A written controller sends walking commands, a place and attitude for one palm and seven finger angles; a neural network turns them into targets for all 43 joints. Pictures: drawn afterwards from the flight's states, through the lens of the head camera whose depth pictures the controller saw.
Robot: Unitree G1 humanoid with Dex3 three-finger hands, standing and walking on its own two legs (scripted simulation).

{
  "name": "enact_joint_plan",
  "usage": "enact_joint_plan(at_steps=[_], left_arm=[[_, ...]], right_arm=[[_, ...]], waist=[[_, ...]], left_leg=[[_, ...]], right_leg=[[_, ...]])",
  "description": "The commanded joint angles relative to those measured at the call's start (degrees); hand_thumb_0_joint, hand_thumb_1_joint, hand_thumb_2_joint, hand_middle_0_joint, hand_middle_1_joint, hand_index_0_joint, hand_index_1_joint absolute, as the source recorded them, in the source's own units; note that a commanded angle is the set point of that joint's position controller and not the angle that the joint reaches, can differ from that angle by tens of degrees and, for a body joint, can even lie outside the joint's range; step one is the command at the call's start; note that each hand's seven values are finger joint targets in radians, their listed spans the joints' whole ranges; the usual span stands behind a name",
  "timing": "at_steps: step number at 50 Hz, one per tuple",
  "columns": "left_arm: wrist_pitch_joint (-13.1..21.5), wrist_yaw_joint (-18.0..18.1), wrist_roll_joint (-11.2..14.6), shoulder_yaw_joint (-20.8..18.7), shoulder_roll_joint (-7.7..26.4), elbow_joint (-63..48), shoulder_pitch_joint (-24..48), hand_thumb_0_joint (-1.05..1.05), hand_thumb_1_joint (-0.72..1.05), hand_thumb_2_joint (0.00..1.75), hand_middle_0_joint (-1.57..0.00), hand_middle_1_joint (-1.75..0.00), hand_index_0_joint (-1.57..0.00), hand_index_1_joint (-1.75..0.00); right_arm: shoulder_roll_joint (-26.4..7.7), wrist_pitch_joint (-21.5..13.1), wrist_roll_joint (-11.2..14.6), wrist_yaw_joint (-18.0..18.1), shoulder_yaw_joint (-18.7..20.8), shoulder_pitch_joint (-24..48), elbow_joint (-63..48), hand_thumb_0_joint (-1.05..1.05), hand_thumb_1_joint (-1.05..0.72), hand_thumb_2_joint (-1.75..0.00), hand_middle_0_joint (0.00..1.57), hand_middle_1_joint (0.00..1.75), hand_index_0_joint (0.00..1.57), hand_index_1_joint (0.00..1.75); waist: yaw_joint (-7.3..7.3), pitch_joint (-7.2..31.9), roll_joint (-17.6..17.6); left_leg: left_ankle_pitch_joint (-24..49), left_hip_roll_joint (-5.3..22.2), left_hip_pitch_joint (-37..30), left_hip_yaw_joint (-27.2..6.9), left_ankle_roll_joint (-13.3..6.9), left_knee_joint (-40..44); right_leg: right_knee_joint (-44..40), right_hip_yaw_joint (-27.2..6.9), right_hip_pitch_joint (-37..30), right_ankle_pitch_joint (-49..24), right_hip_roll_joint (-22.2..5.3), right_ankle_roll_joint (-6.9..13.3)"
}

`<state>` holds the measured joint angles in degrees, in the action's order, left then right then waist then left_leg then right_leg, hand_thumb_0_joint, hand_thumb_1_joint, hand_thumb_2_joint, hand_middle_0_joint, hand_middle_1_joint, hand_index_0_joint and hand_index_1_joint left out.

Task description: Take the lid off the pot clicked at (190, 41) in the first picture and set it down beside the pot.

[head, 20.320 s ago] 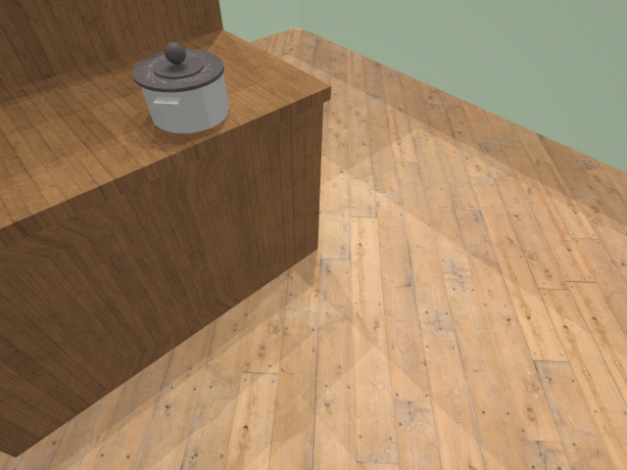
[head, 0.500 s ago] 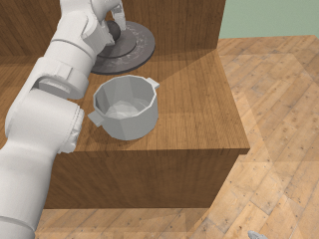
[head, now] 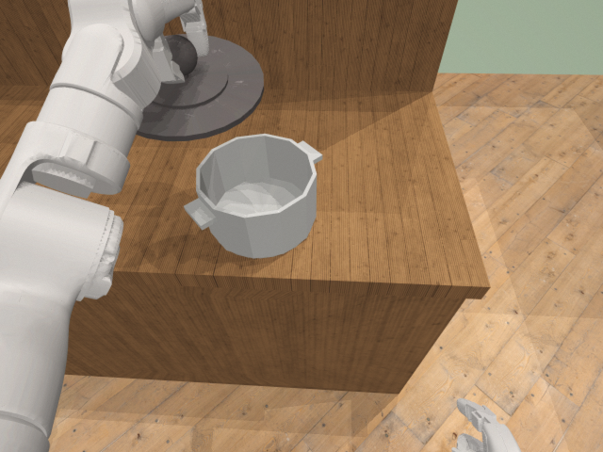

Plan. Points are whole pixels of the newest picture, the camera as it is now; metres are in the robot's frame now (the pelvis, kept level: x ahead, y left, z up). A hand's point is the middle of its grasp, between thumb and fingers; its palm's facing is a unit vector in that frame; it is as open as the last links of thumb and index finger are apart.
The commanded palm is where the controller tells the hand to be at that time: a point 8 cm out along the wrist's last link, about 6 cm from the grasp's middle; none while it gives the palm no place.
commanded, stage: move the lid sideways beside the pot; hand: left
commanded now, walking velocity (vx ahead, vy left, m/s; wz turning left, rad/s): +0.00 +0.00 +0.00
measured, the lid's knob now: (178, 55) +0.51 +0.15 +0.26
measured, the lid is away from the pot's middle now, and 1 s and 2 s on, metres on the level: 0.08 0.18 0.23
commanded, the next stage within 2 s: lower the lid onto the table in 1.54 s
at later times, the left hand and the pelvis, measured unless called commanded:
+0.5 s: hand (123, 55) +0.48 +0.19 +0.28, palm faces -0.21 -0.09 -0.97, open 7.7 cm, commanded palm +0.47 +0.20 +0.35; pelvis -0.01 +0.01 +0.00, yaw -1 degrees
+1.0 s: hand (67, 61) +0.47 +0.25 +0.28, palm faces -0.21 -0.08 -0.97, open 7.7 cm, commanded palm +0.47 +0.26 +0.35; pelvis +0.00 +0.01 +0.00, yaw +0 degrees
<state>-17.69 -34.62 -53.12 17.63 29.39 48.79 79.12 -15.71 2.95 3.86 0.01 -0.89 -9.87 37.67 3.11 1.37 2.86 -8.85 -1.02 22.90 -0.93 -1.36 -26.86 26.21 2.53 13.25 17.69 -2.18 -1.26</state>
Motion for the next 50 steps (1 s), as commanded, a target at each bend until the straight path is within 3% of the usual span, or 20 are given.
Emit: enact_joint_plan(at_steps=[1,2,4,6,9,13,14,17,19,23,24,26,29,32,35,37,39,41,45,50], left_arm=[[1.23,3.98,-2.37,-6.11,13.05,-12.08,37.69,0.00,0.67,0.96,-1.00,-1.12,-0.82,-1.06],[0.82,3.78,-2.15,-5.54,12.56,-10.07,36.67,0.00,0.67,0.96,-1.00,-1.12,-0.82,-1.06],[0.94,3.75,-1.09,-6.69,14.27,-9.39,35.55,0.00,0.67,0.96,-1.00,-1.12,-0.82,-1.06],[0.81,3.60,-2.12,-6.30,13.89,-9.00,37.10,0.00,0.67,0.96,-1.00,-1.12,-0.82,-1.06],[1.95,4.00,-1.78,-5.48,13.64,-12.09,38.14,0.00,0.67,0.96,-1.00,-1.12,-0.82,-1.06],[1.54,3.69,-2.49,-5.45,14.44,-5.79,36.68,0.00,0.67,0.96,-1.00,-1.12,-0.82,-1.06],[1.99,3.77,-1.66,-6.09,15.46,-6.09,35.83,0.00,0.67,0.96,-1.00,-1.12,-0.82,-1.06],[3.43,4.35,-3.06,-9.12,20.07,-10.44,40.73,0.00,0.67,0.96,-1.00,-1.12,-0.82,-1.06],[4.08,4.24,-2.83,-8.86,19.92,-8.65,38.07,0.00,0.67,0.96,-1.00,-1.12,-0.82,-1.06],[3.06,3.56,-3.81,-8.98,21.31,-0.60,34.54,0.00,0.67,0.96,-1.00,-1.12,-0.82,-1.06],[3.32,3.54,-3.17,-8.04,20.73,-0.22,33.29,0.00,0.67,0.96,-1.00,-1.12,-0.82,-1.06],[4.14,3.72,-4.32,-9.47,23.20,-4.44,36.67,0.00,0.67,0.96,-1.00,-1.12,-0.82,-1.06],[5.09,3.47,-3.40,-6.06,19.60,-7.10,36.49,0.00,0.67,0.96,-1.00,-1.12,-0.82,-1.06],[5.76,3.35,-3.88,-9.85,24.10,-9.07,36.41,0.00,0.67,0.96,-1.00,-1.12,-0.82,-1.06],[6.29,2.90,-3.77,-11.63,27.14,-7.59,34.24,0.00,0.67,0.96,-1.00,-1.12,-0.82,-1.06],[5.88,2.16,-2.88,-8.65,23.93,-6.50,34.45,0.00,0.67,0.96,-1.00,-1.12,-0.82,-1.06],[6.31,2.16,-2.04,-7.36,22.38,-9.24,34.13,0.00,0.67,0.96,-1.00,-1.12,-0.82,-1.06],[6.81,2.34,-2.88,-8.50,23.62,-12.64,36.38,0.00,0.67,0.96,-1.00,-1.12,-0.82,-1.06],[7.46,2.30,-3.48,-12.27,29.15,-9.48,33.38,0.00,0.67,0.96,-1.00,-1.12,-0.82,-1.06],[7.74,1.75,-3.23,-12.55,29.91,-7.79,31.82,0.00,0.67,0.96,-1.00,-1.12,-0.82,-1.06]], right_arm=[[-7.61,-1.73,-0.04,0.00,2.81,0.97,-5.82,0.00,-0.90,-0.90,0.20,0.30,0.20,0.30],[-7.64,-1.39,0.29,-0.02,2.53,1.11,-5.52,0.00,-0.90,-0.90,0.20,0.30,0.20,0.30],[-8.52,-1.19,0.21,-0.07,2.91,0.71,-5.18,0.00,-0.90,-0.90,0.20,0.30,0.20,0.30],[-8.19,-0.82,0.33,-0.05,2.56,1.05,-5.40,0.00,-0.90,-0.90,0.20,0.30,0.20,0.30],[-8.29,-1.09,0.08,-0.12,3.00,0.77,-5.61,0.00,-0.90,-0.90,0.20,0.30,0.20,0.30],[-8.55,-0.64,0.64,0.41,2.51,-0.20,-4.56,0.00,-0.90,-0.90,0.20,0.30,0.20,0.30],[-9.20,-0.77,0.42,0.48,2.80,-0.80,-4.29,0.00,-0.90,-0.90,0.20,0.30,0.20,0.30],[-8.69,-1.55,0.26,0.78,2.64,-0.67,-5.17,0.00,-0.90,-0.90,0.20,0.30,0.20,0.30],[-8.88,-1.67,0.05,0.91,2.85,-1.58,-5.12,0.00,-0.90,-0.90,0.20,0.30,0.20,0.30],[-9.39,-0.77,0.72,1.25,2.56,-2.35,-4.25,0.00,-0.90,-0.90,0.20,0.30,0.20,0.30],[-9.94,-0.72,0.65,1.16,2.70,-2.69,-4.00,0.00,-0.90,-0.90,0.20,0.30,0.20,0.30],[-9.67,-0.67,0.51,1.09,2.76,-2.26,-4.83,0.00,-0.90,-0.90,0.20,0.30,0.20,0.30],[-9.46,-1.01,0.60,1.23,3.10,-3.17,-4.78,0.00,-0.90,-0.90,0.20,0.30,0.20,0.30],[-9.38,-1.18,0.58,1.48,3.08,-3.21,-4.82,0.00,-0.90,-0.90,0.20,0.30,0.20,0.30],[-9.77,-0.77,0.82,1.71,2.94,-3.55,-4.55,0.00,-0.90,-0.90,0.20,0.30,0.20,0.30],[-9.70,-0.42,1.35,1.78,2.79,-3.25,-4.03,0.00,-0.90,-0.90,0.20,0.30,0.20,0.30],[-10.09,-0.74,1.20,1.68,3.13,-3.06,-4.33,0.00,-0.90,-0.90,0.20,0.30,0.20,0.30],[-9.69,-0.81,0.94,1.55,3.14,-2.94,-4.28,0.00,-0.90,-0.90,0.20,0.30,0.20,0.30],[-10.18,0.12,1.09,1.67,2.78,-3.57,-4.07,0.00,-0.90,-0.90,0.20,0.30,0.20,0.30],[-10.12,1.10,1.32,1.57,2.79,-3.11,-4.46,0.00,-0.90,-0.90,0.20,0.30,0.20,0.30]], waist=[[1.26,27.50,-0.09],[1.38,25.33,-1.22],[1.35,25.45,-2.31],[1.27,25.10,-3.51],[1.46,27.64,-1.08],[1.86,23.29,-3.15],[1.90,23.56,-3.52],[1.22,28.43,-0.83],[1.23,27.30,-1.04],[1.64,20.18,-4.25],[1.82,19.68,-3.21],[1.34,23.48,-1.34],[2.02,24.53,1.72],[1.54,26.65,2.35],[1.55,24.91,0.90],[1.98,21.58,0.70],[1.97,22.71,2.82],[1.65,25.69,5.23],[1.29,25.50,1.99],[1.30,24.29,0.65]], left_leg=[[19.26,-2.25,-27.26,-1.99,-2.91,-2.11],[16.67,-2.40,-25.41,-1.71,-2.83,-1.49],[16.17,-2.55,-24.22,-1.48,-2.90,-1.55],[14.21,-2.47,-23.21,-1.28,-2.91,-1.00],[16.57,-2.14,-26.14,-1.75,-2.83,-1.75],[9.79,-2.12,-22.68,-1.68,-2.78,-0.14],[9.87,-2.01,-22.26,-1.74,-2.76,-0.24],[11.21,-2.16,-24.86,-1.96,-2.91,-0.72],[11.61,-2.18,-24.07,-2.01,-2.99,-1.04],[5.35,-1.99,-18.60,-0.95,-3.14,0.35],[5.49,-1.97,-17.90,-0.81,-3.02,0.28],[7.47,-2.01,-20.19,-1.01,-3.06,-0.41],[10.49,-1.59,-23.42,-1.28,-3.07,-1.20],[11.92,-1.78,-24.58,-1.34,-3.42,-1.75],[12.24,-1.97,-22.67,-0.80,-3.61,-1.91],[9.97,-1.82,-21.53,-0.63,-3.58,-1.15],[12.99,-1.43,-24.12,-1.28,-3.43,-1.93],[15.52,-1.38,-26.91,-1.76,-3.42,-2.52],[14.82,-1.64,-23.96,-1.33,-3.35,-2.14],[16.98,-1.58,-23.25,-0.83,-3.63,-2.56]], right_leg=[[-2.31,1.11,5.77,-22.27,4.53,3.70],[-2.55,1.30,5.96,-21.39,4.47,3.73],[-2.60,1.22,4.78,-22.36,3.95,3.81],[-2.60,1.55,4.90,-21.23,4.30,3.59],[-2.42,1.38,5.93,-20.34,4.14,3.80],[-3.37,1.99,7.22,-15.47,4.73,3.63],[-3.36,1.91,6.42,-15.95,4.34,3.71],[-2.69,1.44,4.81,-16.93,4.55,3.79],[-3.02,1.37,4.85,-17.21,4.40,3.88],[-4.22,1.74,6.46,-13.02,4.64,3.35],[-4.29,1.65,6.03,-13.47,4.21,3.48],[-3.54,1.57,4.96,-14.88,4.67,3.59],[-3.83,1.99,6.24,-15.30,4.73,3.74],[-3.61,1.69,5.26,-16.80,5.04,3.65],[-3.89,1.49,4.07,-18.74,4.86,3.42],[-4.44,2.12,5.53,-17.06,4.88,3.26],[-4.00,2.29,6.37,-17.36,4.85,3.52],[-3.61,2.28,6.70,-17.44,5.25,3.57],[-3.51,2.15,4.32,-18.94,5.03,3.46],[-3.54,2.07,4.33,-20.79,4.85,3.15]])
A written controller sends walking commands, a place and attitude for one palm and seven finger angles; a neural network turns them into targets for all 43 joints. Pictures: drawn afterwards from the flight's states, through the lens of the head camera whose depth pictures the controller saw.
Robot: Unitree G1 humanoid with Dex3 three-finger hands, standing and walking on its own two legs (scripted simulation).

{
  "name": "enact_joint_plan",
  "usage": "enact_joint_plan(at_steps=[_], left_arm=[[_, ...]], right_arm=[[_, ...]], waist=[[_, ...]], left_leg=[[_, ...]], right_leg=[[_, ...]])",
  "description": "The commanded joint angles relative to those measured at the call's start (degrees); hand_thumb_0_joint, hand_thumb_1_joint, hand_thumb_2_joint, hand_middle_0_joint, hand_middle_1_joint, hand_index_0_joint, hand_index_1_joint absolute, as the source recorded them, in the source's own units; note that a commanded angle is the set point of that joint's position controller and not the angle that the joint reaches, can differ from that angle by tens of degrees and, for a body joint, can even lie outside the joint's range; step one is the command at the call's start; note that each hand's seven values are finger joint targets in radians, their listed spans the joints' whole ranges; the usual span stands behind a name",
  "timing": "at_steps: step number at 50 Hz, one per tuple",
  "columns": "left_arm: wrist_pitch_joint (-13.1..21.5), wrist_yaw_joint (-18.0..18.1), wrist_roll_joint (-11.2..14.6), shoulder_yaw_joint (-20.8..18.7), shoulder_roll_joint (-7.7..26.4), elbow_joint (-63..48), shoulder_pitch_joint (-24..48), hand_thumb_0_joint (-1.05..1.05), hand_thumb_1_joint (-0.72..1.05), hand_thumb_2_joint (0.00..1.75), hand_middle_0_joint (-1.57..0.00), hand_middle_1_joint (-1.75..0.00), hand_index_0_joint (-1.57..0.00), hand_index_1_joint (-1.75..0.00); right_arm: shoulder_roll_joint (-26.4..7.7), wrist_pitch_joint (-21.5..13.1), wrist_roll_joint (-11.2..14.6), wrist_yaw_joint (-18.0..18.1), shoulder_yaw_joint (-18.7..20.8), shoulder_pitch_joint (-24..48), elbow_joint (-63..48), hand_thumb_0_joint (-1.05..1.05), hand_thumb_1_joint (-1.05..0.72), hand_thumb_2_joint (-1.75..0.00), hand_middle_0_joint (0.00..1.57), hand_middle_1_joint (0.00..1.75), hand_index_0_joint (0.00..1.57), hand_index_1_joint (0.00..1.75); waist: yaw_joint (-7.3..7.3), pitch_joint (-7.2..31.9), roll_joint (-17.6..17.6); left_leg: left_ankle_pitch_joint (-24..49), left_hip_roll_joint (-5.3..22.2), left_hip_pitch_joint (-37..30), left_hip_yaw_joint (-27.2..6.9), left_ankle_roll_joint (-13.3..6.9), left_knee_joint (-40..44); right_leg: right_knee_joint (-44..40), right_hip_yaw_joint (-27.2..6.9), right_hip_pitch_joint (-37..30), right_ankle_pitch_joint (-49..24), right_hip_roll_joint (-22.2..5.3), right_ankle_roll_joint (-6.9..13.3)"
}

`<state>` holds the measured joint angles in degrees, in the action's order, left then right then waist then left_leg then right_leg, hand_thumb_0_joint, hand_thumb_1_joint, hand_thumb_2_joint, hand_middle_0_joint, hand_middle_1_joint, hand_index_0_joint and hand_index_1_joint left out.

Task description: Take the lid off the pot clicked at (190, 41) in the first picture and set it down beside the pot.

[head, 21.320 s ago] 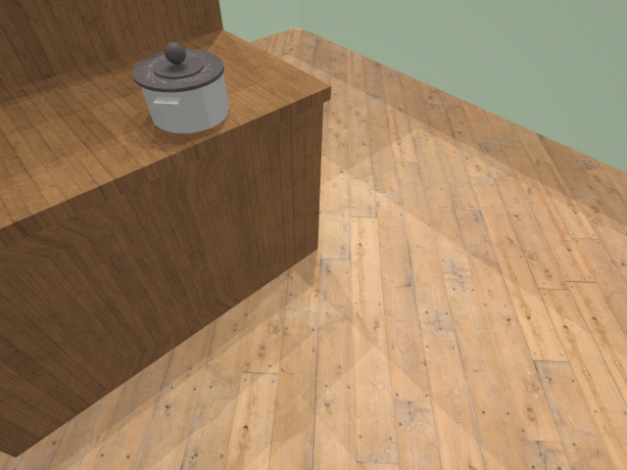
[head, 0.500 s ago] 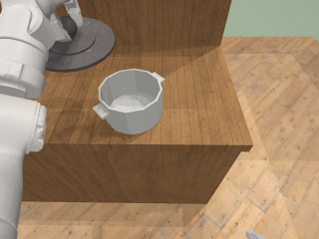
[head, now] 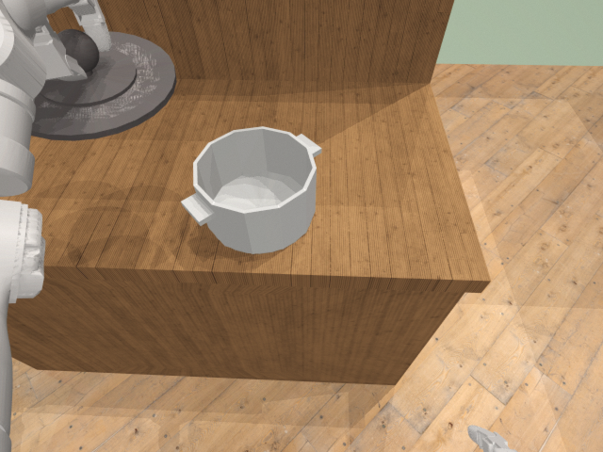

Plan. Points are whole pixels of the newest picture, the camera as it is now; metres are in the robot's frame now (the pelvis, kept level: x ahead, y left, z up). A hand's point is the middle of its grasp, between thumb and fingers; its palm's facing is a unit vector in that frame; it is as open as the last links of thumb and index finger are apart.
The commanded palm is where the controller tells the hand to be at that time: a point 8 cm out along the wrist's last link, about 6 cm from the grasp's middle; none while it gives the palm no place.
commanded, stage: move the lid sideways beside the pot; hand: left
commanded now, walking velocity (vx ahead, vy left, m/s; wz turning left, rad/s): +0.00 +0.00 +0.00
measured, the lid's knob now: (76, 51) +0.50 +0.25 +0.27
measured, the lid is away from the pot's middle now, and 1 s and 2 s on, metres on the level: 0.18 0.23 0.22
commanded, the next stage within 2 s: lower the lid onto the table in 0.54 s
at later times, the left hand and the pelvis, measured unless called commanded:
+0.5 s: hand (18, 55) +0.47 +0.29 +0.28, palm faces -0.22 -0.07 -0.97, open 7.7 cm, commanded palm +0.48 +0.29 +0.35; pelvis +0.00 +0.00 +0.00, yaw +0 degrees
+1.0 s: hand (37, 74) +0.47 +0.29 +0.26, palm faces -0.28 -0.13 -0.95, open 7.7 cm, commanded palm +0.49 +0.29 +0.33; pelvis +0.00 +0.00 +0.00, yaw +0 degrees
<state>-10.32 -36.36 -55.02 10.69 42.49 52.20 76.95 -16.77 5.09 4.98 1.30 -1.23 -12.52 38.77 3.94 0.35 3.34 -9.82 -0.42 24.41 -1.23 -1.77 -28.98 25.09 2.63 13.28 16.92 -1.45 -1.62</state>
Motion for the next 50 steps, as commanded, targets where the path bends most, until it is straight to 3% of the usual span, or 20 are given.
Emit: enact_joint_plan(at_steps=[1,5,6,10,12,15,19,21,24,27,29,31,33,34,37,39,42,44,47,50], left_arm=[[0.23,3.01,-1.04,-3.51,14.32,-9.63,33.47,0.00,0.67,0.96,-1.00,-1.12,-0.82,-1.06],[0.58,3.23,-1.50,-3.83,16.53,-10.41,33.71,0.00,0.67,0.96,-1.00,-1.12,-0.82,-1.06],[0.69,3.10,-1.46,-2.76,15.09,-10.71,34.74,0.00,0.67,0.96,-1.00,-1.12,-0.82,-1.06],[2.05,3.72,-1.65,-5.19,19.03,-13.53,36.61,0.00,0.67,0.96,-1.00,-1.12,-0.82,-1.06],[2.15,3.54,-1.44,-4.31,17.79,-12.63,36.61,0.00,0.67,0.96,-1.00,-1.12,-0.82,-1.06],[3.05,3.67,-1.75,-7.02,21.67,-11.10,34.48,0.00,0.67,0.96,-1.00,-1.12,-0.82,-1.06],[3.49,3.32,-0.90,-4.27,18.77,-11.45,34.81,0.00,0.67,0.96,-1.00,-1.12,-0.82,-1.06],[3.68,3.60,-2.01,-6.40,20.98,-13.00,35.77,0.00,0.67,0.96,-1.00,-1.12,-0.82,-1.06],[4.02,3.22,-1.19,-5.50,19.57,-9.75,31.65,0.00,0.67,0.96,-1.00,-1.12,-0.82,-1.06],[3.73,3.02,-1.62,-6.89,21.72,-10.05,32.94,0.00,0.67,0.96,-1.00,-1.12,-0.82,-1.06],[3.89,2.93,-0.90,-5.02,19.35,-10.37,32.63,0.00,0.67,0.96,-1.00,-1.12,-0.82,-1.06],[3.79,3.00,-1.72,-5.36,20.33,-11.89,35.25,0.00,0.67,0.96,-1.00,-1.12,-0.82,-1.06],[2.10,2.88,-1.91,-4.54,19.20,-5.23,34.23,0.00,0.67,0.96,-1.00,-1.12,-0.82,-1.06],[1.92,2.77,-0.99,-3.62,18.20,-5.16,33.31,0.00,0.67,0.96,-1.00,-1.12,-0.82,-1.06],[1.30,2.90,-2.24,-5.44,21.57,-2.06,32.78,0.00,0.67,0.96,-1.00,-1.12,-0.82,-1.06],[1.33,3.03,-1.57,-2.35,18.06,-4.11,35.27,0.00,0.67,0.96,-1.00,-1.12,-0.82,-1.06],[1.24,3.64,-2.78,-3.98,20.05,-7.47,38.11,0.00,0.67,0.96,-1.00,-1.12,-0.82,-1.06],[1.61,3.61,-2.01,-2.98,18.33,-5.67,35.84,0.00,0.67,0.96,-1.00,-1.12,-0.82,-1.06],[1.90,3.99,-2.66,-5.77,21.48,-4.18,34.29,0.00,0.67,0.96,-1.00,-1.12,-0.82,-1.06],[2.06,4.00,-2.44,-4.93,20.21,-4.43,33.70,0.00,0.67,0.96,-1.00,-1.12,-0.82,-1.06]], right_arm=[[-9.03,-0.71,0.40,0.29,3.03,-0.03,-5.50,0.00,-0.90,-0.90,0.20,0.30,0.20,0.30],[-9.43,-0.21,0.57,0.31,2.89,-0.46,-5.38,0.00,-0.90,-0.90,0.20,0.30,0.20,0.30],[-9.27,-0.25,0.51,0.45,2.88,-0.16,-5.31,0.00,-0.90,-0.90,0.20,0.30,0.20,0.30],[-9.31,-0.30,0.35,0.87,2.83,-1.01,-5.22,0.00,-0.90,-0.90,0.20,0.30,0.20,0.30],[-9.28,-0.49,0.50,1.14,2.89,-1.40,-4.72,0.00,-0.90,-0.90,0.20,0.30,0.20,0.30],[-9.67,-0.32,0.46,1.22,2.71,-2.07,-4.48,0.00,-0.90,-0.90,0.20,0.30,0.20,0.30],[-10.13,-0.16,0.60,1.14,3.05,-2.13,-4.36,0.00,-0.90,-0.90,0.20,0.30,0.20,0.30],[-9.84,-0.14,0.28,1.03,3.12,-2.38,-4.60,0.00,-0.90,-0.90,0.20,0.30,0.20,0.30],[-10.01,-0.07,0.58,1.09,3.17,-3.42,-4.31,0.00,-0.90,-0.90,0.20,0.30,0.20,0.30],[-10.07,0.43,0.85,1.05,3.11,-2.87,-4.37,0.00,-0.90,-0.90,0.20,0.30,0.20,0.30],[-10.29,0.29,0.63,1.08,3.29,-2.96,-4.24,0.00,-0.90,-0.90,0.20,0.30,0.20,0.30],[-10.04,0.43,0.65,1.04,3.20,-2.82,-4.23,0.00,-0.90,-0.90,0.20,0.30,0.20,0.30],[-10.01,-0.04,1.00,1.22,2.97,-3.36,-3.37,0.00,-0.90,-0.90,0.20,0.30,0.20,0.30],[-10.55,-0.45,0.97,0.99,3.04,-4.08,-2.96,0.00,-0.90,-0.90,0.20,0.30,0.20,0.30],[-10.35,-0.51,1.19,1.12,2.51,-3.73,-3.28,0.00,-0.90,-0.90,0.20,0.30,0.20,0.30],[-10.64,-0.98,1.00,1.19,2.82,-3.62,-2.93,0.00,-0.90,-0.90,0.20,0.30,0.20,0.30],[-10.32,-1.60,0.55,1.38,3.00,-4.22,-2.96,0.00,-0.90,-0.90,0.20,0.30,0.20,0.30],[-10.41,-2.12,0.53,1.66,2.92,-4.62,-2.83,0.00,-0.90,-0.90,0.20,0.30,0.20,0.30],[-10.40,-2.15,0.59,1.68,2.87,-5.15,-2.63,0.00,-0.90,-0.90,0.20,0.30,0.20,0.30],[-10.38,-1.97,0.55,1.53,3.00,-4.87,-2.83,0.00,-0.90,-0.90,0.20,0.30,0.20,0.30]], waist=[[0.85,23.34,-0.06],[1.02,24.47,-0.18],[1.24,24.25,1.28],[0.99,27.82,3.78],[1.18,26.43,4.20],[0.91,26.24,2.95],[1.08,25.09,4.70],[0.56,27.34,6.57],[1.00,25.25,4.46],[0.83,24.39,2.57],[1.20,24.92,3.57],[1.22,25.94,5.00],[1.68,22.70,4.93],[1.55,22.22,4.32],[1.68,21.44,-0.22],[2.13,22.79,2.05],[1.99,26.71,4.36],[2.12,24.91,4.60],[1.88,24.69,3.11],[1.96,24.24,4.11]], left_leg=[[16.63,-2.19,-23.90,-0.35,-3.29,-0.38],[15.61,-2.00,-24.00,-0.17,-3.22,-0.07],[15.80,-1.99,-24.74,-0.05,-3.35,-0.35],[18.37,-1.87,-27.15,-0.53,-3.38,-0.64],[17.42,-1.65,-27.57,-0.79,-3.32,-0.40],[17.55,-1.79,-25.72,-0.48,-3.42,-0.56],[17.82,-1.28,-26.59,-0.85,-3.29,-0.54],[20.79,-1.34,-28.52,-1.24,-3.41,-1.17],[20.24,-1.26,-26.87,-0.96,-3.48,-1.26],[15.90,-1.36,-25.07,-0.36,-3.48,-0.45],[18.06,-1.43,-25.79,-0.31,-3.71,-1.35],[17.80,-1.46,-26.95,-0.56,-3.70,-1.14],[13.66,-1.67,-24.81,-0.47,-3.54,-0.35],[13.96,-1.53,-24.19,-0.84,-3.38,-0.48],[9.46,-1.79,-20.40,0.16,-3.60,0.26],[10.15,-1.57,-21.88,0.07,-3.51,-0.13],[13.36,-1.47,-25.72,-0.46,-3.63,-0.86],[12.94,-1.38,-24.84,-0.64,-3.56,-0.73],[11.95,-1.39,-23.76,-0.41,-3.58,-0.65],[13.73,-1.43,-23.61,-0.27,-3.55,-1.14]], right_leg=[[-2.69,2.25,5.40,-19.30,4.24,3.46],[-2.74,2.22,4.82,-18.24,4.28,3.33],[-2.85,2.37,5.68,-18.06,4.29,3.39],[-2.80,2.08,4.53,-18.43,4.40,3.48],[-3.11,2.50,5.83,-17.04,4.50,3.48],[-3.07,2.18,4.03,-18.46,4.54,3.43],[-3.15,2.75,5.72,-16.93,4.27,3.72],[-2.81,2.58,5.66,-17.52,4.84,3.76],[-3.30,2.80,5.91,-17.50,4.62,3.69],[-3.40,2.75,5.28,-16.54,4.76,3.49],[-3.12,2.68,5.61,-18.05,4.55,3.58],[-3.15,2.65,6.11,-16.99,5.00,3.49],[-3.58,2.83,7.07,-14.72,5.11,3.52],[-3.30,3.12,6.69,-15.35,4.82,3.65],[-3.55,2.54,4.80,-14.67,4.86,3.04],[-3.25,2.72,5.33,-15.03,4.54,3.32],[-2.79,2.58,5.48,-16.31,5.11,3.29],[-2.98,2.90,6.28,-15.38,5.01,3.52],[-2.73,2.63,5.79,-15.48,5.13,3.25],[-2.42,2.52,6.00,-16.69,5.03,3.30]])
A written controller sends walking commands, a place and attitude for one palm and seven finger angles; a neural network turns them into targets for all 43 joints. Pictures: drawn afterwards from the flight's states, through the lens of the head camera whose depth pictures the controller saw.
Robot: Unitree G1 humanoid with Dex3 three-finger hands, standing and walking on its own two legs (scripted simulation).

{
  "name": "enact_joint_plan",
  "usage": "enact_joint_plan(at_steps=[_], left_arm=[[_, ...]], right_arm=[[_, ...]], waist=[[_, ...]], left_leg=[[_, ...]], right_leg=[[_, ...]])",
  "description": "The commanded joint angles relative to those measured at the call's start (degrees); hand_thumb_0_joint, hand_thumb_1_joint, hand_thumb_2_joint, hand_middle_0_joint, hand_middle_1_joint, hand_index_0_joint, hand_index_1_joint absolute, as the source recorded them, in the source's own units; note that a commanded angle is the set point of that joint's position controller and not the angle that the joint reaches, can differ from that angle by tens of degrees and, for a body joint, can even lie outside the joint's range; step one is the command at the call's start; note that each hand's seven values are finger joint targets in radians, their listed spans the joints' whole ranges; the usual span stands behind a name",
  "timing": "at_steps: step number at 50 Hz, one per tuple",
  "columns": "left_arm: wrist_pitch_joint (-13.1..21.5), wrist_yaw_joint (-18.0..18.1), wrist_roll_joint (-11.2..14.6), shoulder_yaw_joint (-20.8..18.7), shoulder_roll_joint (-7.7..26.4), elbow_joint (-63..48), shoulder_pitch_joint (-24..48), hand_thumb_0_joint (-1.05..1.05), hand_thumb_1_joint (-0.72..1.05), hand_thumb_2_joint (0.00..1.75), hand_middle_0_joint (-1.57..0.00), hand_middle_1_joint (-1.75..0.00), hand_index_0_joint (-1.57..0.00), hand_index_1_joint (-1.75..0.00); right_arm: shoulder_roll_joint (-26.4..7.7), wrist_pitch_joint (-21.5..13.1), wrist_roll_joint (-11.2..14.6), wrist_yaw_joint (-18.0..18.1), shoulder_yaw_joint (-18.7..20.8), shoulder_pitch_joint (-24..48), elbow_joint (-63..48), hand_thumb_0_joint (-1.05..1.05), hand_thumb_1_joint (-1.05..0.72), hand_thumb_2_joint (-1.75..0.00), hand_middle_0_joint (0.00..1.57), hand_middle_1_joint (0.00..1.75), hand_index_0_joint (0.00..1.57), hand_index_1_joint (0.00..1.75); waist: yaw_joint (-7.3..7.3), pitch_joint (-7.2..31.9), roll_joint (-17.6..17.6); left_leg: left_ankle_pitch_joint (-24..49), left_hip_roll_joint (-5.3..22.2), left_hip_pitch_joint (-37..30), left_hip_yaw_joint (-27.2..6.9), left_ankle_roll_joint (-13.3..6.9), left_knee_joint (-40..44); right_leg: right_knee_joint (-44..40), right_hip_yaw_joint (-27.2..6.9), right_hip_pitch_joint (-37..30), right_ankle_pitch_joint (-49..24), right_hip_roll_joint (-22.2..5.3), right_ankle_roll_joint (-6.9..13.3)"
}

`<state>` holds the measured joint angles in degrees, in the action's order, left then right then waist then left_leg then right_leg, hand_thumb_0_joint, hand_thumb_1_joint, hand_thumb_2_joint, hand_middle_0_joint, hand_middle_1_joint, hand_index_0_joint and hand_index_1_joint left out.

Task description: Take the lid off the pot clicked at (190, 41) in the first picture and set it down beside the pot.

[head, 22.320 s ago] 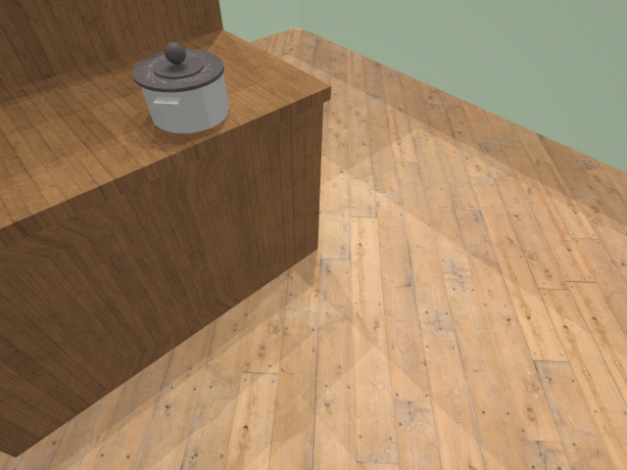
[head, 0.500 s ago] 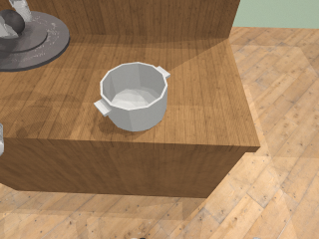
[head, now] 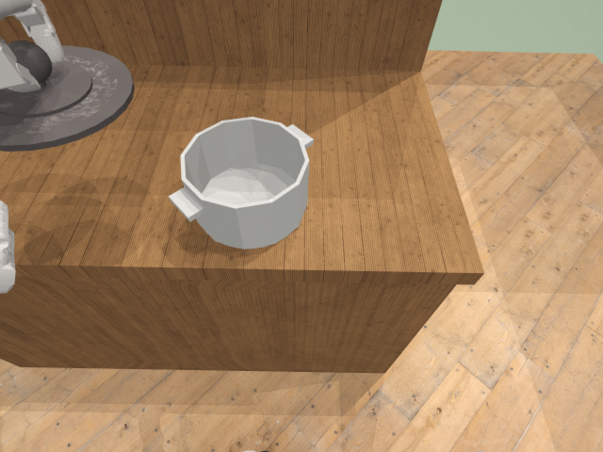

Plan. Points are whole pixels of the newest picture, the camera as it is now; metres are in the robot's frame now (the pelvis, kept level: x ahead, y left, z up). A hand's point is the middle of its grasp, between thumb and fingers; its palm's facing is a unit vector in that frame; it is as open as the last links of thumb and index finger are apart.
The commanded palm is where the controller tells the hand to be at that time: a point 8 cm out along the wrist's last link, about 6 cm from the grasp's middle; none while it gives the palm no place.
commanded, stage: lower the lid onto the table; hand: left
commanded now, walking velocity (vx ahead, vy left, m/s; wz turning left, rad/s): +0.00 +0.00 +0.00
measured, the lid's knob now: (27, 62) +0.50 +0.30 +0.24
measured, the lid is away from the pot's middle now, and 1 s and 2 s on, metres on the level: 0.23 0.22 0.24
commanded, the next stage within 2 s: none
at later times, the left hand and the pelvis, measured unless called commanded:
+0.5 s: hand (29, 87) +0.48 +0.30 +0.22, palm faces -0.33 -0.15 -0.93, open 7.7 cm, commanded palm +0.50 +0.30 +0.29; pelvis +0.01 +0.00 +0.00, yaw -1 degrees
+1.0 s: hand (48, 114) +0.48 +0.29 +0.19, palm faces -0.39 -0.15 -0.91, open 7.7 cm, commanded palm +0.51 +0.30 +0.26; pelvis +0.00 +0.00 +0.00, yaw -1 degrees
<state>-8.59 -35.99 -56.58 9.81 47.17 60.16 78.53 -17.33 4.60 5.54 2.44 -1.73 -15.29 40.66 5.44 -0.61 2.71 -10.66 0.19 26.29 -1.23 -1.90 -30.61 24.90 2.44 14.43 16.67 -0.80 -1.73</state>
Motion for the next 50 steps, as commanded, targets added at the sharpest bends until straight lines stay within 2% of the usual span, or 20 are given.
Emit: enact_joint_plan(at_steps=[1,4,5,6,9,13,16,17,21,24,25,29,30,32,33,35,37,39,46,50], left_arm=[[0.28,3.52,-0.84,-3.87,14.96,-11.47,31.81,0.00,0.67,0.96,-1.00,-1.12,-0.82,-1.06],[0.80,3.56,-0.40,-4.76,16.08,-10.92,29.52,0.00,0.67,0.96,-1.00,-1.12,-0.82,-1.06],[0.80,3.77,-1.01,-5.96,18.18,-11.44,29.63,0.00,0.67,0.96,-1.00,-1.12,-0.82,-1.06],[0.85,3.64,-0.99,-5.10,17.16,-9.80,29.43,0.00,0.67,0.96,-1.00,-1.12,-0.82,-1.06],[1.18,3.54,0.06,-3.16,14.45,-12.66,30.45,0.00,0.67,0.96,-1.00,-1.12,-0.82,-1.06],[1.68,4.11,-0.58,-5.18,17.23,-15.01,32.37,0.00,0.67,0.96,-1.00,-1.12,-0.82,-1.06],[2.25,4.28,-0.31,-4.77,16.05,-15.27,31.29,0.00,0.67,0.96,-1.00,-1.12,-0.82,-1.06],[2.38,4.42,-0.28,-6.35,17.59,-14.72,30.39,0.00,0.67,0.96,-1.00,-1.12,-0.82,-1.06],[2.65,4.26,0.29,-5.04,14.92,-13.07,28.12,0.00,0.67,0.96,-1.00,-1.12,-0.82,-1.06],[3.25,4.23,0.68,-6.30,16.81,-11.45,25.56,0.00,0.67,0.96,-1.00,-1.12,-0.82,-1.06],[3.52,4.58,0.15,-8.61,19.91,-12.82,26.09,0.00,0.67,0.96,-1.00,-1.12,-0.82,-1.06],[3.88,4.48,0.75,-6.74,17.15,-11.82,24.76,0.00,0.67,0.96,-1.00,-1.12,-0.82,-1.06],[4.03,4.74,0.56,-7.98,19.27,-14.02,26.32,0.00,0.67,0.96,-1.00,-1.12,-0.82,-1.06],[4.03,4.73,0.66,-6.04,16.27,-12.61,25.56,0.00,0.67,0.96,-1.00,-1.12,-0.82,-1.06],[4.16,4.74,0.74,-6.84,17.24,-11.87,25.04,0.00,0.67,0.96,-1.00,-1.12,-0.82,-1.06],[4.77,4.98,0.83,-7.79,18.93,-14.40,26.07,0.00,0.67,0.96,-1.00,-1.12,-0.82,-1.06],[4.96,5.16,0.71,-7.45,18.09,-14.37,26.55,0.00,0.67,0.96,-1.00,-1.12,-0.82,-1.06],[5.42,5.14,1.39,-6.41,16.42,-16.52,26.19,0.00,0.67,0.96,-1.00,-1.12,-0.82,-1.06],[5.45,5.20,1.88,-5.62,14.77,-9.99,22.48,0.00,0.67,0.96,-1.00,-1.12,-0.82,-1.06],[6.34,6.01,1.07,-7.97,18.89,-11.67,24.32,0.00,0.67,0.96,-1.00,-1.12,-0.82,-1.06]], right_arm=[[-9.89,-1.44,-0.09,0.32,3.50,-2.38,-4.68,0.00,-0.90,-0.90,0.20,0.30,0.20,0.30],[-10.15,-1.52,-0.06,0.47,3.57,-2.75,-4.89,0.00,-0.90,-0.90,0.20,0.30,0.20,0.30],[-10.06,-1.15,0.04,0.40,3.43,-2.54,-5.12,0.00,-0.90,-0.90,0.20,0.30,0.20,0.30],[-9.99,-1.04,0.10,0.51,3.31,-2.53,-5.09,0.00,-0.90,-0.90,0.20,0.30,0.20,0.30],[-10.08,-1.20,-0.03,0.62,3.81,-2.93,-5.01,0.00,-0.90,-0.90,0.20,0.30,0.20,0.30],[-10.09,-1.27,-0.13,0.91,3.96,-3.60,-4.71,0.00,-0.90,-0.90,0.20,0.30,0.20,0.30],[-9.97,-1.33,-0.29,0.89,4.14,-4.11,-4.51,0.00,-0.90,-0.90,0.20,0.30,0.20,0.30],[-10.05,-1.35,-0.25,0.94,4.21,-4.43,-4.37,0.00,-0.90,-0.90,0.20,0.30,0.20,0.30],[-10.05,-0.92,-0.23,0.71,4.35,-4.24,-4.37,0.00,-0.90,-0.90,0.20,0.30,0.20,0.30],[-10.39,-0.64,-0.14,0.61,4.13,-4.12,-4.67,0.00,-0.90,-0.90,0.20,0.30,0.20,0.30],[-10.37,-0.35,-0.20,0.41,4.08,-4.16,-4.89,0.00,-0.90,-0.90,0.20,0.30,0.20,0.30],[-10.17,-0.03,-0.07,0.50,4.34,-4.12,-5.35,0.00,-0.90,-0.90,0.20,0.30,0.20,0.30],[-10.35,0.42,-0.01,0.34,4.20,-3.94,-5.35,0.00,-0.90,-0.90,0.20,0.30,0.20,0.30],[-9.93,0.26,-0.04,0.52,4.29,-4.04,-5.41,0.00,-0.90,-0.90,0.20,0.30,0.20,0.30],[-10.17,0.38,0.06,0.49,4.33,-4.21,-5.12,0.00,-0.90,-0.90,0.20,0.30,0.20,0.30],[-10.41,0.63,-0.05,0.46,4.31,-4.05,-5.20,0.00,-0.90,-0.90,0.20,0.30,0.20,0.30],[-10.18,0.52,-0.12,0.63,4.39,-4.17,-5.35,0.00,-0.90,-0.90,0.20,0.30,0.20,0.30],[-10.10,0.36,-0.23,0.67,4.61,-4.02,-5.46,0.00,-0.90,-0.90,0.20,0.30,0.20,0.30],[-10.41,0.81,0.07,0.59,4.44,-4.31,-4.37,0.00,-0.90,-0.90,0.20,0.30,0.20,0.30],[-10.61,0.94,-0.13,0.86,4.27,-4.38,-4.67,0.00,-0.90,-0.90,0.20,0.30,0.20,0.30]], waist=[[0.38,24.52,4.64],[0.34,24.83,2.91],[0.39,25.03,3.37],[0.57,23.96,2.56],[0.82,24.98,4.91],[0.88,27.80,6.71],[1.03,28.86,8.49],[0.92,28.91,6.63],[1.10,26.63,6.35],[0.78,25.80,4.79],[0.45,27.12,4.75],[1.03,25.95,4.70],[0.71,27.20,5.67],[1.26,26.53,5.11],[1.20,25.70,5.37],[0.93,27.97,6.39],[1.12,28.67,6.40],[1.09,29.65,8.76],[1.87,24.33,3.49],[1.52,26.62,3.95]], left_leg=[[14.67,-2.06,-25.16,-0.24,-3.52,0.39],[15.23,-1.98,-23.97,0.34,-3.70,-0.01],[14.55,-2.10,-23.50,0.45,-3.63,0.12],[13.61,-2.21,-22.62,0.45,-3.73,0.15],[15.57,-1.74,-25.18,0.34,-3.75,-0.07],[16.58,-1.73,-27.72,-0.13,-3.86,-0.45],[19.59,-1.65,-29.25,-0.43,-3.82,-1.09],[19.27,-1.45,-29.05,-0.53,-3.81,-1.01],[19.31,-1.45,-27.91,-0.39,-3.73,-1.20],[18.40,-1.62,-25.00,0.30,-3.72,-1.25],[19.42,-1.70,-25.20,0.06,-3.74,-1.42],[19.99,-1.45,-25.23,0.36,-3.82,-1.79],[20.11,-1.35,-25.81,0.06,-3.72,-1.55],[18.97,-1.46,-26.23,-0.01,-3.81,-1.56],[18.20,-1.28,-25.76,0.06,-3.70,-1.56],[19.81,-1.27,-26.53,0.12,-3.68,-1.73],[20.09,-1.41,-27.12,-0.14,-3.83,-1.97],[22.68,-1.08,-29.20,-0.24,-3.75,-2.29],[13.87,-1.61,-23.95,0.23,-3.71,-1.52],[13.25,-1.63,-23.04,0.39,-3.69,-1.66]], right_leg=[[-2.24,2.84,5.06,-16.78,4.47,3.42],[-2.25,2.55,3.73,-18.59,4.15,3.41],[-2.13,2.28,3.45,-18.27,4.37,3.19],[-2.14,2.55,3.79,-17.79,4.43,3.15],[-2.33,2.78,5.18,-17.68,4.29,3.37],[-2.04,2.57,5.33,-17.43,4.79,3.26],[-1.75,2.68,6.50,-17.92,4.87,3.24],[-1.72,2.68,6.10,-17.91,4.91,3.18],[-1.82,2.93,7.60,-17.40,4.88,3.21],[-1.73,2.57,6.01,-18.84,4.45,3.34],[-1.27,2.49,4.88,-19.78,4.67,3.17],[-1.57,2.50,6.42,-19.52,4.44,3.15],[-1.39,2.35,5.78,-19.31,4.69,3.03],[-1.62,2.68,7.34,-17.67,4.83,3.04],[-1.69,2.65,7.57,-17.44,4.87,3.04],[-1.22,2.36,6.51,-18.54,4.75,3.07],[-1.18,2.35,6.85,-18.50,4.81,3.09],[-1.17,2.41,7.97,-18.55,4.69,3.30],[-1.53,2.69,9.29,-14.92,4.92,3.08],[-0.86,2.23,7.12,-16.02,4.82,3.20]])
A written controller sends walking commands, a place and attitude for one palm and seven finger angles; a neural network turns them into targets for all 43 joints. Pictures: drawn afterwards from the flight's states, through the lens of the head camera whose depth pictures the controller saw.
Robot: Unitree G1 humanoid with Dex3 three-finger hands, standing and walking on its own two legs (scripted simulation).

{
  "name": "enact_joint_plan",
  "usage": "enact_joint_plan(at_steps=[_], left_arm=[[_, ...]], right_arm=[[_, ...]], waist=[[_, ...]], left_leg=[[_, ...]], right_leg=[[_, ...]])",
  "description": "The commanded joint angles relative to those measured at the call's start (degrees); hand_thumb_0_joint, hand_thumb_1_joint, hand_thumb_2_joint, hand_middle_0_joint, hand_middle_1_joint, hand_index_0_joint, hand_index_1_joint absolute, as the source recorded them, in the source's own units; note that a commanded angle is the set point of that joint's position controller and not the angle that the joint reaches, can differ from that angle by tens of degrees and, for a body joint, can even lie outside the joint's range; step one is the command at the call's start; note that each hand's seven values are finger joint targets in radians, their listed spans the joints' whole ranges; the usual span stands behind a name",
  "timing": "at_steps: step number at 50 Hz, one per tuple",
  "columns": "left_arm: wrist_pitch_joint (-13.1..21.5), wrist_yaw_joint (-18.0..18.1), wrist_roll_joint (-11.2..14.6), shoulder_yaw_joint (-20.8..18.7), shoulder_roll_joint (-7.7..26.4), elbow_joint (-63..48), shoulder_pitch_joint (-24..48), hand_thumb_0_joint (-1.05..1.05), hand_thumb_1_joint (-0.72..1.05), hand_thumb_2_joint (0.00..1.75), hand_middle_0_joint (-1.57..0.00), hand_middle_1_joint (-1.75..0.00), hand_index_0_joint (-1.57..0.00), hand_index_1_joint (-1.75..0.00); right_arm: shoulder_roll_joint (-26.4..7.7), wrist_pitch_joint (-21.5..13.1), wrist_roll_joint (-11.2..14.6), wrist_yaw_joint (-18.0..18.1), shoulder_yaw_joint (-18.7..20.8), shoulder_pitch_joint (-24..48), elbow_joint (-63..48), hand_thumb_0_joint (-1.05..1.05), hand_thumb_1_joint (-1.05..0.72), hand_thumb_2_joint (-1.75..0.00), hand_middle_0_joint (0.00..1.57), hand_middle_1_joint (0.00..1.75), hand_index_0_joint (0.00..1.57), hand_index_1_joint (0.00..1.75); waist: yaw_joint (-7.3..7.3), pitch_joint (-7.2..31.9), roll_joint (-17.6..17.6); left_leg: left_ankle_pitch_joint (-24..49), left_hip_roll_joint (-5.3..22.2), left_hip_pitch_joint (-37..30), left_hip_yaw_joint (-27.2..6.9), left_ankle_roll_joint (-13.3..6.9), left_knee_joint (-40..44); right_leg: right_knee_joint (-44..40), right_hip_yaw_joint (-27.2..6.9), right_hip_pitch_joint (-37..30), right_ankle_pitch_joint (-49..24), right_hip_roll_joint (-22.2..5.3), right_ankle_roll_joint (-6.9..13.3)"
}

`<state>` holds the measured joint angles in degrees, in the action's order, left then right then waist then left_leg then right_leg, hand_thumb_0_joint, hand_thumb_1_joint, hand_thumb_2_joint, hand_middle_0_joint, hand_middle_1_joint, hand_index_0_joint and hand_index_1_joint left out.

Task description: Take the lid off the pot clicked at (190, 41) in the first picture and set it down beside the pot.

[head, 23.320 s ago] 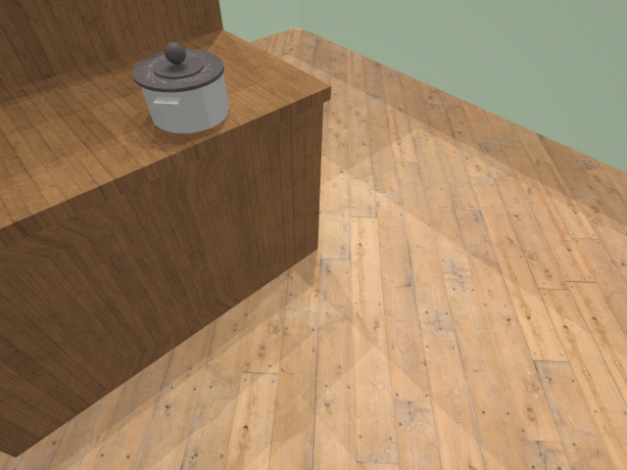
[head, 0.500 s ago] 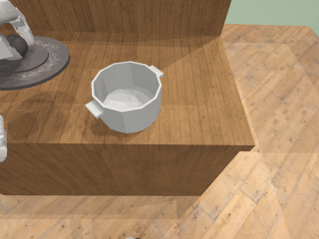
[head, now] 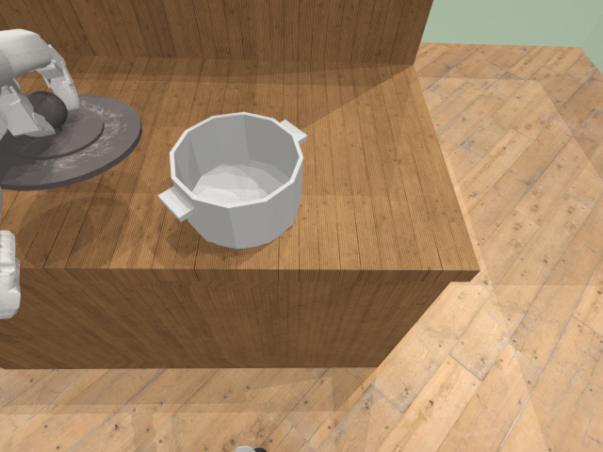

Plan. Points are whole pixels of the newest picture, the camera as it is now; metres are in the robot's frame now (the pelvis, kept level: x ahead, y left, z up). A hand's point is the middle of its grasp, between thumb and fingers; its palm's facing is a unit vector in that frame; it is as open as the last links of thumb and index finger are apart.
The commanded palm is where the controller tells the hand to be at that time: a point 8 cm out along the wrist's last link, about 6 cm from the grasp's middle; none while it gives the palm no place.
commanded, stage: lower the lid onto the table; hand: left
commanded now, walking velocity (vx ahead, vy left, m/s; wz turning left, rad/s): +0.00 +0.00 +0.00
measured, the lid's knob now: (45, 110) +0.50 +0.30 +0.17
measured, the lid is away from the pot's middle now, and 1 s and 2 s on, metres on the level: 0.22 0.24 0.24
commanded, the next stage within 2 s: open the fingers wide in 2.00 s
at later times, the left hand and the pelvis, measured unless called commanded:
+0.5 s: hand (32, 136) +0.47 +0.31 +0.15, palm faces -0.44 -0.16 -0.89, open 7.7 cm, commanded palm +0.51 +0.31 +0.23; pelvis +0.00 +0.01 +0.00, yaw -1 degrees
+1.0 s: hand (53, 152) +0.48 +0.31 +0.12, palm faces -0.49 -0.11 -0.87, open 7.7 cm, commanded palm +0.53 +0.31 +0.19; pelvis +0.00 +0.02 -0.01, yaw -2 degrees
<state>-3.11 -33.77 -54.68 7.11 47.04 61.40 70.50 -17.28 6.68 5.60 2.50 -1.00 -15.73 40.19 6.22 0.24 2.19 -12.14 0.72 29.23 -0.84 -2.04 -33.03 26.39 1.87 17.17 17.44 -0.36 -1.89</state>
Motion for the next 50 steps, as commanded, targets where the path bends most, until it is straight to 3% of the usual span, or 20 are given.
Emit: enact_joint_plan(at_steps=[1,5,6,10,13,14,15,19,20,21,22,24,28,34,38,40,42,45,47,50], left_arm=[[1.04,3.87,-0.86,-4.69,18.58,-12.69,32.42,0.00,0.67,0.96,-1.00,-1.12,-0.82,-1.06],[2.11,4.27,-0.83,-6.16,20.14,-13.88,31.87,0.00,0.67,0.96,-1.00,-1.12,-0.82,-1.06],[2.13,4.24,-0.82,-5.33,18.87,-12.53,31.01,0.00,0.67,0.96,-1.00,-1.12,-0.82,-1.06],[2.72,4.16,-0.38,-6.62,20.71,-9.68,27.73,0.00,0.67,0.96,-1.00,-1.12,-0.82,-1.06],[2.71,4.15,-0.34,-5.39,19.44,-9.90,28.55,0.00,0.67,0.96,-1.00,-1.12,-0.82,-1.06],[3.18,4.07,0.04,-4.68,18.60,-11.33,28.55,0.00,0.67,0.96,-1.00,-1.12,-0.82,-1.06],[3.30,4.35,-0.33,-6.49,20.66,-12.35,29.07,0.00,0.67,0.96,-1.00,-1.12,-0.82,-1.06],[3.84,4.20,0.64,-3.13,16.03,-14.51,30.01,0.00,0.67,0.96,-1.00,-1.12,-0.82,-1.06],[3.89,4.45,0.61,-4.47,17.37,-15.72,30.56,0.00,0.67,0.96,-1.00,-1.12,-0.82,-1.06],[3.83,4.48,0.48,-4.58,17.15,-12.83,28.29,0.00,0.67,0.96,-1.00,-1.12,-0.82,-1.06],[4.12,4.52,0.47,-6.51,19.44,-10.81,26.34,0.00,0.67,0.96,-1.00,-1.12,-0.82,-1.06],[4.78,4.24,1.02,-6.98,20.21,-9.42,24.65,0.00,0.67,0.96,-1.00,-1.12,-0.82,-1.06],[4.74,4.81,0.18,-5.12,19.17,-8.83,26.56,0.00,0.67,0.96,-1.00,-1.12,-0.82,-1.06],[6.51,5.41,0.45,-5.81,19.63,-13.24,28.05,0.00,0.67,0.96,-1.00,-1.12,-0.82,-1.06],[6.12,5.32,0.74,-4.26,16.91,-9.96,26.97,0.00,0.67,0.96,-1.00,-1.12,-0.82,-1.06],[6.79,5.45,0.67,-6.30,19.40,-10.75,26.64,0.00,0.67,0.96,-1.00,-1.12,-0.82,-1.06],[6.61,5.47,0.59,-4.82,17.72,-7.59,25.63,0.00,0.67,0.96,-1.00,-1.12,-0.82,-1.06],[7.27,6.06,-0.13,-5.71,19.53,-11.50,28.13,0.00,0.67,0.96,-1.00,-1.12,-0.82,-1.06],[7.20,6.34,-0.55,-4.25,17.12,-11.05,28.50,0.00,0.67,0.96,-1.00,-1.12,-0.82,-1.06],[7.61,6.34,-0.05,-5.19,17.57,-9.39,26.40,0.00,0.67,0.96,-1.00,-1.12,-0.82,-1.06]], right_arm=[[-10.54,-1.27,-0.07,0.89,3.47,-3.84,-4.33,0.00,-0.90,-0.90,0.20,0.30,0.20,0.30],[-10.59,-1.42,-0.30,1.16,3.51,-4.27,-4.24,0.00,-0.90,-0.90,0.20,0.30,0.20,0.30],[-10.36,-1.50,-0.33,1.20,3.47,-4.37,-4.39,0.00,-0.90,-0.90,0.20,0.30,0.20,0.30],[-10.68,-1.11,-0.03,1.23,3.30,-4.71,-4.16,0.00,-0.90,-0.90,0.20,0.30,0.20,0.30],[-10.70,-0.99,-0.03,1.25,3.57,-5.27,-3.95,0.00,-0.90,-0.90,0.20,0.30,0.20,0.30],[-10.73,-1.08,-0.12,1.37,3.61,-5.00,-4.05,0.00,-0.90,-0.90,0.20,0.30,0.20,0.30],[-10.82,-0.90,-0.22,1.35,3.73,-5.53,-3.80,0.00,-0.90,-0.90,0.20,0.30,0.20,0.30],[-10.55,-1.23,-0.30,1.77,3.94,-5.51,-3.56,0.00,-0.90,-0.90,0.20,0.30,0.20,0.30],[-10.70,-1.14,-0.40,1.67,4.09,-5.91,-3.23,0.00,-0.90,-0.90,0.20,0.30,0.20,0.30],[-10.56,-1.23,-0.50,1.70,3.98,-6.28,-3.17,0.00,-0.90,-0.90,0.20,0.30,0.20,0.30],[-10.70,-1.22,-0.34,1.74,3.83,-6.66,-2.96,0.00,-0.90,-0.90,0.20,0.30,0.20,0.30],[-10.87,-1.15,-0.13,1.80,3.64,-6.43,-3.13,0.00,-0.90,-0.90,0.20,0.30,0.20,0.30],[-10.86,-0.77,-0.01,1.70,3.59,-6.57,-2.80,0.00,-0.90,-0.90,0.20,0.30,0.20,0.30],[-10.78,-1.41,-0.41,2.57,3.53,-6.63,-3.37,0.00,-0.90,-0.90,0.20,0.30,0.20,0.30],[-10.86,-1.42,-0.29,2.52,3.84,-7.78,-2.57,0.00,-0.90,-0.90,0.20,0.30,0.20,0.30],[-11.10,-1.33,-0.48,2.56,3.78,-7.94,-2.47,0.00,-0.90,-0.90,0.20,0.30,0.20,0.30],[-11.06,-1.33,-0.17,2.49,3.67,-8.34,-2.26,0.00,-0.90,-0.90,0.20,0.30,0.20,0.30],[-11.12,-1.16,-0.47,2.54,3.72,-8.29,-2.50,0.00,-0.90,-0.90,0.20,0.30,0.20,0.30],[-10.83,-1.33,-0.56,2.63,3.85,-8.80,-2.35,0.00,-0.90,-0.90,0.20,0.30,0.20,0.30],[-10.96,-1.39,-0.75,2.77,3.78,-9.31,-2.19,0.00,-0.90,-0.90,0.20,0.30,0.20,0.30]], waist=[[0.74,25.63,5.67],[0.46,26.73,7.76],[0.61,26.52,7.88],[0.67,24.43,5.16],[0.96,24.65,5.61],[0.84,25.84,7.01],[0.93,26.73,6.57],[1.34,27.23,10.33],[1.35,27.59,10.69],[1.44,27.18,9.30],[1.26,26.55,6.22],[1.04,26.13,5.17],[1.52,24.16,7.44],[1.19,28.67,10.81],[1.96,26.99,8.58],[1.57,27.90,7.74],[1.96,25.68,5.83],[1.65,28.14,9.62],[1.90,28.38,10.88],[1.92,27.92,10.06]], left_leg=[[14.81,-2.19,-26.16,-0.05,-3.50,0.65],[17.68,-1.82,-27.56,-0.23,-3.46,0.06],[17.47,-1.98,-27.28,-0.17,-3.46,-0.07],[15.11,-1.98,-23.97,0.51,-3.50,-0.13],[14.91,-1.92,-24.53,0.35,-3.62,-0.48],[17.41,-1.62,-25.82,0.44,-3.64,-0.68],[18.17,-1.48,-26.72,0.24,-3.71,-1.10],[19.78,-1.04,-29.90,-0.35,-3.61,-1.15],[20.28,-0.94,-31.02,-0.67,-3.59,-1.43],[19.17,-1.32,-29.72,-0.51,-3.67,-1.78],[17.36,-1.45,-27.31,-0.30,-3.71,-1.84],[17.27,-1.54,-24.90,0.33,-3.78,-1.79],[13.87,-1.63,-24.02,0.18,-3.37,-1.92],[18.65,-0.82,-28.22,-0.58,-3.21,-2.74],[16.41,-0.97,-27.51,-1.08,-3.08,-3.17],[17.52,-0.85,-27.17,-0.92,-3.16,-3.48],[14.52,-1.17,-24.37,-0.76,-3.08,-3.46],[17.29,-0.91,-26.20,-0.82,-2.88,-4.02],[18.52,-0.65,-28.04,-1.49,-2.67,-4.31],[18.28,-0.57,-27.53,-1.46,-2.65,-4.78]], right_leg=[[-2.28,2.81,4.87,-16.50,4.37,3.40],[-1.76,2.78,5.12,-17.45,4.47,3.49],[-1.78,2.78,5.60,-17.07,4.51,3.43],[-1.66,2.60,5.10,-17.35,4.40,3.21],[-1.72,2.73,6.19,-16.93,4.56,3.19],[-1.41,2.72,6.49,-17.82,4.36,3.40],[-1.26,2.61,6.35,-18.07,4.68,3.14],[-1.37,3.20,9.73,-15.76,4.78,3.52],[-1.30,3.12,10.15,-15.52,5.06,3.36],[-1.34,3.03,10.08,-15.31,5.09,3.27],[-1.07,3.06,8.90,-15.77,5.08,3.16],[-0.53,2.94,7.89,-17.21,4.60,3.26],[-0.61,2.99,10.21,-14.20,4.97,3.30],[0.57,3.05,11.56,-14.55,4.97,3.67],[0.60,3.23,14.00,-12.64,5.32,3.36],[1.13,3.22,13.23,-13.41,5.37,3.33],[1.21,3.24,13.86,-12.70,5.32,3.28],[1.84,2.97,14.17,-13.39,5.38,3.55],[1.87,3.19,16.15,-12.34,5.56,3.62],[2.18,3.23,16.87,-11.63,5.69,3.55]])
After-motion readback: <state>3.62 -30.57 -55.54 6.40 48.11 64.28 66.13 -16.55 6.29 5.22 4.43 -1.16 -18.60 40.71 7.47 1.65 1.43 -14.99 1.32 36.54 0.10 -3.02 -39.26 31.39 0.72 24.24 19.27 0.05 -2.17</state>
